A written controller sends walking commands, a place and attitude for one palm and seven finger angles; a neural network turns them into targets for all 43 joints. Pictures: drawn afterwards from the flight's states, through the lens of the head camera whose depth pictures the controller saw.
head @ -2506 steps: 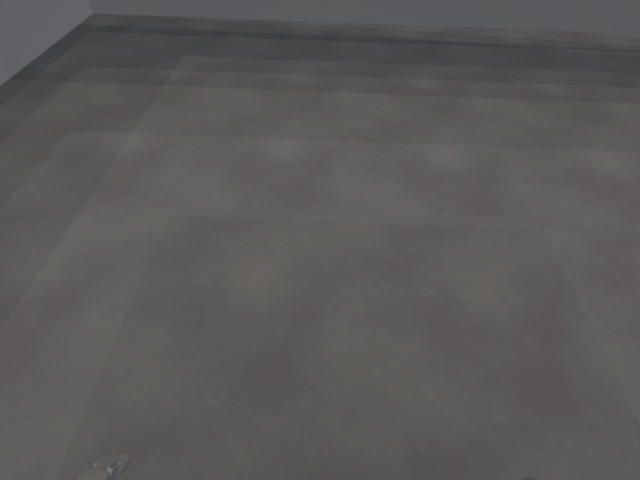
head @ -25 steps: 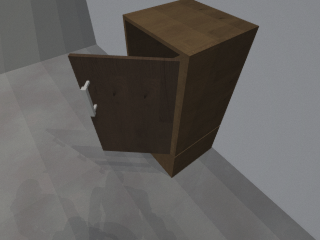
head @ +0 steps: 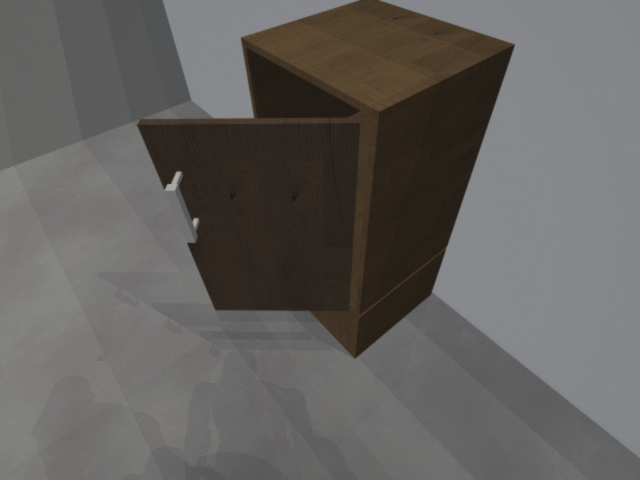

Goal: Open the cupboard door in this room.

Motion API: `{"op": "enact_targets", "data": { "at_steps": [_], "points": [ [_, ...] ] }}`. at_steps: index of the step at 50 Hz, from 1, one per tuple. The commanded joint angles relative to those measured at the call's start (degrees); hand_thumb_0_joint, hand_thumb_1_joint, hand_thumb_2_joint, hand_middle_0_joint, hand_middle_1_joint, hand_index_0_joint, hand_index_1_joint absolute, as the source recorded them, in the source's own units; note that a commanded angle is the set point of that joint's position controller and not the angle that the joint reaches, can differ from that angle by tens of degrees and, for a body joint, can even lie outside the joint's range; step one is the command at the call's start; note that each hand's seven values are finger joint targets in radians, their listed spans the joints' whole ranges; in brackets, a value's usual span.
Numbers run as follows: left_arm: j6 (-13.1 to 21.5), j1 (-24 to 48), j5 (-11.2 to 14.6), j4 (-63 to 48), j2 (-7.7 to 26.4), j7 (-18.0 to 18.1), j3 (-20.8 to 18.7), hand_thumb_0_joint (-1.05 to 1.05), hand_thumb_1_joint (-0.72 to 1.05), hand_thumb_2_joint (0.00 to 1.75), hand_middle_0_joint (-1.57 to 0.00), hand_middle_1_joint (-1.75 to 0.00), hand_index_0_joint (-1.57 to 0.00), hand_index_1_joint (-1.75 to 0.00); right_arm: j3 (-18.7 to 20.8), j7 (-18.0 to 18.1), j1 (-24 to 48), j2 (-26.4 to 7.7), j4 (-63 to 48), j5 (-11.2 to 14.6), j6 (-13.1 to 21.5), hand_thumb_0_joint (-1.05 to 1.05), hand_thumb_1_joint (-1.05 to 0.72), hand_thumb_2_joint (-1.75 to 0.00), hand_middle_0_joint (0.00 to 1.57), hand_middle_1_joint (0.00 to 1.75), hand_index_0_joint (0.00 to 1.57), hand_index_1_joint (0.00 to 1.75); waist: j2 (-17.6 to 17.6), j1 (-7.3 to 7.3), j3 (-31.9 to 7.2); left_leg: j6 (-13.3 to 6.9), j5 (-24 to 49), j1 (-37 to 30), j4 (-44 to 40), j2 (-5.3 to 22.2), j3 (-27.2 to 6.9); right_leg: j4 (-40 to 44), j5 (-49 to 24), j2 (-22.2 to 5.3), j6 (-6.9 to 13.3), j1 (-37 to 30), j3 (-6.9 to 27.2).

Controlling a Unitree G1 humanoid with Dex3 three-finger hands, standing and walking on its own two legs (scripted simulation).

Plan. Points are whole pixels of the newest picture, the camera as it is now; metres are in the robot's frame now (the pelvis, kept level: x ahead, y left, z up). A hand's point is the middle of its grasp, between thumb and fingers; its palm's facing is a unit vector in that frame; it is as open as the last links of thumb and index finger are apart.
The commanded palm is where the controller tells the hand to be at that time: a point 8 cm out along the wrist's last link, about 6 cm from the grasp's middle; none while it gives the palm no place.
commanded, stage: look again from close up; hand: left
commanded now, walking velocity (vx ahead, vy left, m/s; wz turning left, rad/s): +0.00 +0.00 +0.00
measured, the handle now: (185, 208) +0.59 +0.31 -0.04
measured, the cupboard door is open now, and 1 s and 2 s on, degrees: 49 49 49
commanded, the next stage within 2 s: shuffle to correct the standing spot in 0.02 s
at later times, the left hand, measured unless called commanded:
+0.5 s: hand out of the picture +0.01 +0.19 -0.19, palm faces +0.09 -0.98 -0.18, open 7.4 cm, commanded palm none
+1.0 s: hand out of the picture +0.07 +0.24 -0.16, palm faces +0.09 -0.96 -0.26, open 7.3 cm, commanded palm none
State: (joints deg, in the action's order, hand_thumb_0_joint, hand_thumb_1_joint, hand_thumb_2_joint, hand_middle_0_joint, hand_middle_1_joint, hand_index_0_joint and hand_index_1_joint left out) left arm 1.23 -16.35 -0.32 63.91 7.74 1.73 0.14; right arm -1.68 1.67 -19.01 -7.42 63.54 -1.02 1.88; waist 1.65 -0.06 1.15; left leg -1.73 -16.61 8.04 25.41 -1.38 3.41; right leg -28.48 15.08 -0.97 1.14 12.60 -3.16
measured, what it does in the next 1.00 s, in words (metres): steps on the spot: right foot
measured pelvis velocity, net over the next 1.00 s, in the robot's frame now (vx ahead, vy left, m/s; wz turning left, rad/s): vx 0.05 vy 0.04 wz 0.01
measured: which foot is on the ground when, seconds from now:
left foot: down 0.00-0.76, up 0.78-1.00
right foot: down 0.00-0.48, up 0.50-0.72, down 0.74-1.00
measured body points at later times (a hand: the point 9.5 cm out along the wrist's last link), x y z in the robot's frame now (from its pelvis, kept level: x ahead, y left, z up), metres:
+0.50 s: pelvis +0.03 +0.02 -0.01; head +0.05 +0.03 +0.44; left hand +0.00 +0.24 -0.17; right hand +0.03 -0.21 -0.16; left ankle -0.03 +0.10 -0.74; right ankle +0.00 -0.10 -0.74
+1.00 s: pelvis +0.05 +0.04 +0.00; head +0.08 +0.03 +0.45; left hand +0.07 +0.29 -0.14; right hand +0.13 -0.19 -0.15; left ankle +0.08 +0.22 -0.66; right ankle +0.05 -0.06 -0.74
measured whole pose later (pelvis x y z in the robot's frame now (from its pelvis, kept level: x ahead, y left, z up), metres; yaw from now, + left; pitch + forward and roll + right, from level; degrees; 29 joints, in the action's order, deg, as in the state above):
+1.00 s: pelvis +0.05 +0.04 +0.00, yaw +1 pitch +0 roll +4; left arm 0.1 -15.8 -1.7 57.2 9.3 1.6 -3.0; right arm 3.0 -0.8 -10.4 -11.4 55.5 -1.2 -3.2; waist -1.6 -1.5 3.5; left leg 3.2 -18.0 29.8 58.1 2.4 1.0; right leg -30.9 16.7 -7.2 0.5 13.9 -6.0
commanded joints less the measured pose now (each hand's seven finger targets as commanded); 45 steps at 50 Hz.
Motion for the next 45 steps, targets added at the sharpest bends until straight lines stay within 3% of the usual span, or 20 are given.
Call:
{"op": "enact_targets", "data": {
  "at_steps": [1, 6, 10, 15, 17, 19, 21, 22, 24, 26, 29, 33, 35, 36, 37, 38, 39, 40, 41, 45],
  "points": [
    [0.5, -3.8, -0.1, -1.5, 4.7, 0.4, -0.5, 0.00, 0.90, 0.90, -0.20, -0.30, -0.20, -0.30, 1.1, 0.4, -3.4, -5.1, -0.8, 0.2, 0.7, 0.00, -0.90, -0.90, 0.20, 0.30, 0.20, 0.30, -2.0, -0.29, 2.9, -1.0, 9.6, 5.2, -6.1, 6.9, -6.5, 4.0, -8.7, -5.0, 1.3, -2.8, 5.3],
    [0.5, -3.7, -0.2, -1.4, 4.9, 0.4, -0.7, 0.00, 0.90, 0.90, -0.20, -0.30, -0.20, -0.30, 1.2, 0.5, -3.0, -5.0, -0.2, 0.2, 0.6, 0.00, -0.90, -0.90, 0.20, 0.30, 0.20, 0.30, -1.6, -0.16, 2.9, -0.9, 10.7, 4.3, -5.8, 7.0, -6.0, 4.2, -10.1, -5.1, 1.3, -2.6, 5.6],
    [0.4, -4.2, -0.5, -1.7, 6.0, 0.4, -1.3, 0.00, 0.90, 0.90, -0.20, -0.30, -0.20, -0.30, 1.4, 0.3, -2.9, -5.5, -0.4, 0.1, -0.2, 0.00, -0.90, -0.90, 0.20, 0.30, 0.20, 0.30, -1.5, -0.50, 3.6, -0.7, 3.7, 5.8, -3.5, 5.6, -4.4, 4.5, -3.8, -6.6, 2.7, -2.1, 7.7],
    [0.2, -5.8, -0.8, -2.4, 9.0, 0.5, -2.9, 0.00, 0.90, 0.90, -0.20, -0.30, -0.20, -0.30, 1.9, -0.2, -1.9, -4.7, -2.2, -0.1, -1.3, 0.00, -0.90, -0.90, 0.20, 0.30, 0.20, 0.30, -7.4, -1.06, 5.1, 0.6, -3.4, 10.7, 4.4, 2.3, -0.9, 9.6, 2.7, -13.1, 6.3, -2.1, 15.6],
    [0.2, -5.9, -0.9, -2.9, 9.5, 0.6, -3.5, 0.00, 0.90, 0.90, -0.20, -0.30, -0.20, -0.30, 2.0, -0.3, -1.8, -4.4, -2.7, -0.1, -1.3, 0.00, -0.90, -0.90, 0.20, 0.30, 0.20, 0.30, -10.1, -1.16, 4.8, 0.8, -4.0, 11.1, 6.6, 2.3, -0.5, 10.7, -0.1, -15.7, 7.8, -2.1, 17.9],
    [0.2, -5.2, -1.1, -3.6, 9.7, 0.8, -4.0, 0.00, 0.90, 0.90, -0.20, -0.30, -0.20, -0.30, 2.2, -0.3, -2.5, -4.3, -2.8, 0.0, -1.1, 0.00, -0.90, -0.90, 0.20, 0.30, 0.20, 0.30, -8.6, -0.62, 4.3, 0.9, -2.3, 9.1, 4.3, 2.7, -0.6, 7.7, -6.0, -15.5, 7.8, -1.3, 15.9],
    [-0.2, -3.9, -1.1, -4.4, 9.0, 0.8, -4.2, 0.00, 0.90, 0.90, -0.20, -0.30, -0.20, -0.30, 2.3, -0.3, -4.3, -4.8, -2.4, 0.0, -0.7, 0.00, -0.90, -0.90, 0.20, 0.30, 0.20, 0.30, -5.0, 0.03, 3.2, 0.5, 3.6, 4.4, -0.1, 3.6, -1.3, 2.3, -8.5, -12.0, 5.9, 0.6, 11.0],
    [-0.5, -3.1, -1.0, -5.1, 8.0, 0.7, -4.0, 0.00, 0.90, 0.90, -0.20, -0.30, -0.20, -0.30, 2.4, -0.3, -5.5, -6.0, -2.2, -0.1, -0.5, 0.00, -0.90, -0.90, 0.20, 0.30, 0.20, 0.30, 0.2, 0.34, 2.6, -0.6, 10.3, 2.2, -1.6, 5.7, -4.1, -2.2, -7.1, -8.6, 4.3, 1.9, 7.0],
    [-1.1, -0.6, -1.3, -6.5, 4.9, 0.6, -3.2, 0.00, 0.90, 0.90, -0.20, -0.30, -0.20, -0.30, 3.0, 0.3, -7.6, -8.7, -2.2, -0.3, -0.5, 0.00, -0.90, -0.90, 0.20, 0.30, 0.20, 0.30, 12.2, 1.07, 3.4, -6.7, 30.2, -3.7, -4.6, 13.9, -12.8, -13.7, 9.8, -1.1, 0.7, 11.1, -2.1],
    [-1.5, 2.1, -1.2, -7.9, 4.7, 0.8, -3.0, 0.00, 0.90, 0.90, -0.20, -0.30, -0.20, -0.30, 2.8, 0.7, -8.7, -8.2, -2.7, -0.4, -0.6, 0.00, -0.90, -0.90, 0.20, 0.30, 0.20, 0.30, 10.8, 1.77, 3.6, -11.1, 43.5, -8.3, -4.7, 16.3, -15.0, -24.2, 20.1, -1.6, 0.2, 18.4, -0.7],
    [-1.4, 3.2, -1.1, -8.4, 4.0, 0.3, -3.2, 0.00, 0.90, 0.90, -0.20, -0.30, -0.20, -0.30, 3.0, 0.8, -5.3, -8.4, -4.7, -0.7, -0.7, 0.00, -0.90, -0.90, 0.20, 0.30, 0.20, 0.30, 4.4, 0.48, 3.6, -12.0, 45.5, -6.9, -3.6, 15.1, -12.1, -24.5, 17.5, -3.0, 0.6, 17.3, -1.6],
    [-1.5, 1.0, -0.9, -8.5, 3.1, 0.5, -3.2, 0.00, 0.90, 0.90, -0.20, -0.30, -0.20, -0.30, 3.5, 0.6, -3.3, -9.9, -6.0, -0.3, -0.9, 0.00, -0.90, -0.90, 0.20, 0.30, 0.20, 0.30, 3.3, -1.56, 1.4, -9.7, 48.2, -3.2, -2.2, 12.9, -8.4, -14.7, 8.9, -2.1, 0.6, 8.2, -3.4],
    [-0.7, -4.4, -1.0, -7.6, 4.5, 0.8, -3.8, 0.00, 0.90, 0.90, -0.20, -0.30, -0.20, -0.30, 3.8, 0.5, -1.8, -10.2, -6.7, 0.3, -0.9, 0.00, -0.90, -0.90, 0.20, 0.30, 0.20, 0.30, 0.9, -4.60, -0.9, -6.8, 44.9, -0.3, 3.9, 10.9, -6.2, -3.1, -1.9, -3.2, 0.8, -0.9, -2.8],
    [-0.1, -9.3, -1.2, -6.4, 7.2, 1.1, -4.3, 0.00, 0.90, 0.90, -0.20, -0.30, -0.20, -0.30, 4.0, 0.2, -1.3, -9.8, -7.4, 0.8, -0.8, 0.00, -0.90, -0.90, 0.20, 0.30, 0.20, 0.30, -4.1, -6.57, -3.9, -4.0, 35.1, 5.4, 11.6, 7.7, -3.5, 1.1, -12.7, -8.7, 2.7, -10.3, 2.4],
    [0.3, -13.0, -1.6, -5.6, 12.5, 1.8, -5.4, 0.00, 0.90, 0.90, -0.20, -0.30, -0.20, -0.30, 4.1, -0.1, -0.9, -7.5, -8.9, 1.1, -0.7, 0.00, -0.90, -0.90, 0.20, 0.30, 0.20, 0.30, -17.8, -7.22, -5.6, -0.1, 6.4, 19.0, 25.1, -0.1, 0.3, 3.7, -32.8, -23.6, 9.9, -19.3, 21.7],
    [0.4, -13.9, -0.8, -5.5, 14.1, 1.7, -5.5, 0.00, 0.90, 0.90, -0.20, -0.30, -0.20, -0.30, 4.6, 0.0, 0.5, -8.0, -9.8, 0.3, -1.4, 0.00, -0.90, -0.90, 0.20, 0.30, 0.20, 0.30, -16.1, -6.35, -4.9, 1.9, -18.6, 23.5, 36.9, -1.6, -2.9, 6.4, -47.3, -31.3, 15.7, -17.3, 27.4],
    [0.2, -10.8, -0.9, -6.6, 13.1, 2.2, -5.7, 0.00, 0.90, 0.90, -0.20, -0.30, -0.20, -0.30, 4.7, 0.2, 0.8, -7.7, -10.0, -0.1, -2.3, 0.00, -0.90, -0.90, 0.20, 0.30, 0.20, 0.30, -10.4, -4.89, -2.5, 2.2, -18.1, 25.3, 41.1, 0.6, -7.1, 5.8, -46.1, -31.2, 16.8, -14.9, 23.6],
    [0.3, -8.2, -1.0, -7.1, 11.8, 2.4, -5.6, 0.00, 0.90, 0.90, -0.20, -0.30, -0.20, -0.30, 4.8, -0.3, 3.9, -7.0, -9.5, -0.4, -3.0, 0.00, -0.90, -0.90, 0.20, 0.30, 0.20, 0.30, -12.9, -5.14, 0.7, 2.7, -15.7, 27.3, 43.7, 2.0, -6.7, 6.6, -40.7, -27.7, 14.9, -9.4, 21.0],
    [0.2, -5.0, -1.2, -8.0, 10.6, 2.2, -4.9, 0.00, 0.90, 0.90, -0.20, -0.30, -0.20, -0.30, 4.8, -1.0, 4.2, -6.5, -9.4, -0.3, -3.6, 0.00, -0.90, -0.90, 0.20, 0.30, 0.20, 0.30, -13.4, -3.13, 2.7, 3.1, -12.1, 28.0, 45.3, 2.7, -6.6, 7.1, -36.3, -24.4, 12.6, -5.7, 15.6],
    [0.3, -0.2, -1.4, -10.4, 11.9, 1.3, -5.4, 0.00, 0.90, 0.90, -0.20, -0.30, -0.20, -0.30, 5.0, -2.6, 3.3, -4.6, -9.4, -0.2, -4.9, 0.00, -0.90, -0.90, 0.20, 0.30, 0.20, 0.30, -11.4, -0.41, 0.9, 5.0, -1.4, 22.1, 40.2, 3.1, -2.1, 9.2, -23.5, -17.8, 7.6, 3.4, 4.8]
  ]
}}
